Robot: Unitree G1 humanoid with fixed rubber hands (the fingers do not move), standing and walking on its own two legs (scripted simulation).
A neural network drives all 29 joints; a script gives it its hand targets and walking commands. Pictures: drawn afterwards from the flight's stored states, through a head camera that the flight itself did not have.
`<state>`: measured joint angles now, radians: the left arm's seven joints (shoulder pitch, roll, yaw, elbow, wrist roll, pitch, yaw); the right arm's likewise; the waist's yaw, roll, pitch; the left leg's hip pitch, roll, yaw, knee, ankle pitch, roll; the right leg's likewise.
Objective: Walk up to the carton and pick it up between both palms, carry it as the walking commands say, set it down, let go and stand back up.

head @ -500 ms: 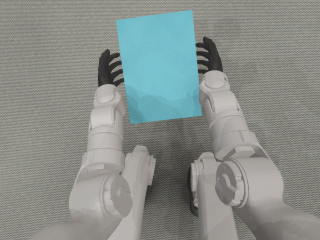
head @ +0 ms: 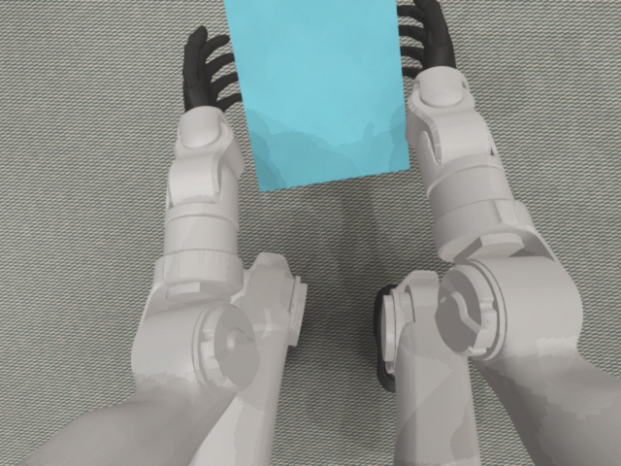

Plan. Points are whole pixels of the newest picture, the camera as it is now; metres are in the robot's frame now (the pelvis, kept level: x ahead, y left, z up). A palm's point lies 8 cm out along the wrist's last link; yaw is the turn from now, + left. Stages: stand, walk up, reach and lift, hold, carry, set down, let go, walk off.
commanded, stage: set down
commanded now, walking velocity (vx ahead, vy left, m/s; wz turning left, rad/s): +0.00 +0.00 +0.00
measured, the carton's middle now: (317, 83) +0.55 +0.05 -0.21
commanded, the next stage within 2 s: none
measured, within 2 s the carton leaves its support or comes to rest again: rests again in 1.74 s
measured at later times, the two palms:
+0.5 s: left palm (224, 107) +0.51 +0.17 -0.20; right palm (415, 79) +0.56 -0.07 -0.21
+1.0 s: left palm (220, 103) +0.52 +0.18 -0.21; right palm (411, 76) +0.57 -0.07 -0.23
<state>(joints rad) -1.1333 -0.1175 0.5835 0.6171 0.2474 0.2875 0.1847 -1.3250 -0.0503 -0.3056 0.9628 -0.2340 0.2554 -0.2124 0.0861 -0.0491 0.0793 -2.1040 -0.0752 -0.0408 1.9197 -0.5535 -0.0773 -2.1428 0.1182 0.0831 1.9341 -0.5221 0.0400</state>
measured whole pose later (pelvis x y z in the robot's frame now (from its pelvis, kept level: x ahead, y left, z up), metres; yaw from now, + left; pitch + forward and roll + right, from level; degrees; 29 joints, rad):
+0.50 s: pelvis +0.00 +0.00 -0.05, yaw +0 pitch +41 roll +3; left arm -1.28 -0.03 0.53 0.69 0.17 0.28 0.16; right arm -1.48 -0.17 -0.20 1.05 -0.12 0.23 -0.20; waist 0.11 -0.03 0.26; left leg -2.22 -0.09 -0.04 2.09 -0.60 -0.09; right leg -2.26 0.13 0.08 2.11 -0.56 0.05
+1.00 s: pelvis +0.00 +0.00 -0.07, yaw +1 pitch +38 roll +3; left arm -1.34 0.02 0.55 0.77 0.17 0.25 0.11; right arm -1.54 -0.20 -0.23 1.12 -0.15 0.21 -0.13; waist 0.10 -0.02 0.32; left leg -2.21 -0.11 -0.05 2.16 -0.61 -0.10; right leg -2.25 0.12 0.07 2.18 -0.59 0.04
